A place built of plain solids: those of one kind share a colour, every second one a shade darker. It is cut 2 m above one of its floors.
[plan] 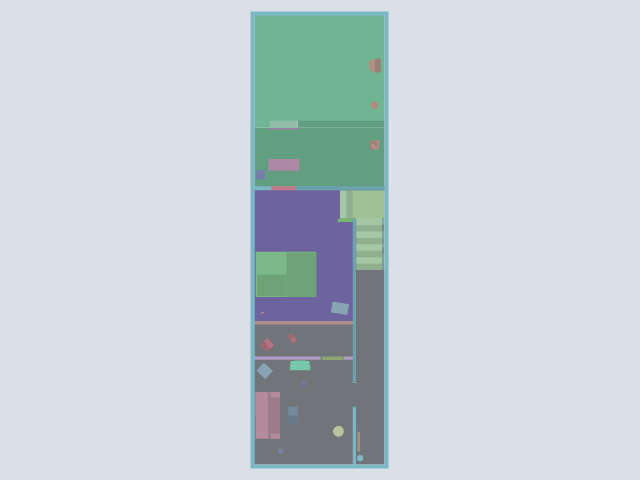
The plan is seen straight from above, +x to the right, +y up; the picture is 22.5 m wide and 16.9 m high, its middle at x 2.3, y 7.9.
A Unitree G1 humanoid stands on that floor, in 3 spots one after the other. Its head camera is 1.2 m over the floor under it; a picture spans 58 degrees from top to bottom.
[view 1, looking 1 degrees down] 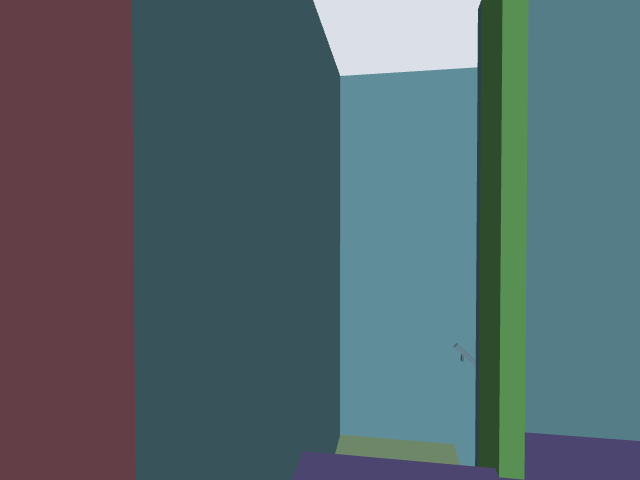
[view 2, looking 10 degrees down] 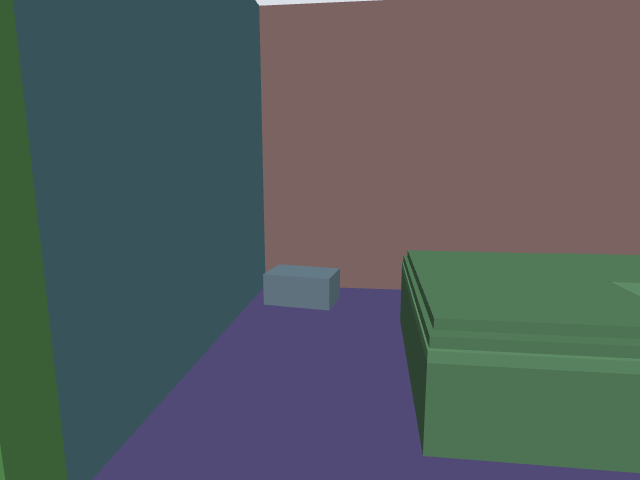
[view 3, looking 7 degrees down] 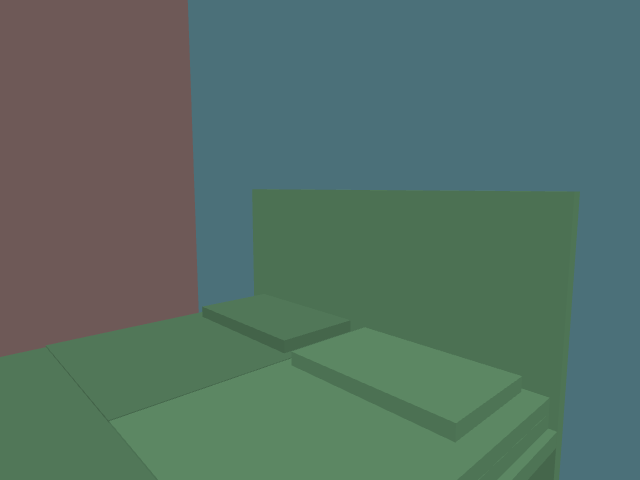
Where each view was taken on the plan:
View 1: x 0.70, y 9.15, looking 10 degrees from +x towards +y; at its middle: wall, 2.87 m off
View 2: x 2.40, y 9.15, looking -83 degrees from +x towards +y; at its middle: bedroom_front_wall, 4.20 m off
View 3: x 1.45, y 7.90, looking -133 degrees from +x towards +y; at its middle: bedstead_upper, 2.01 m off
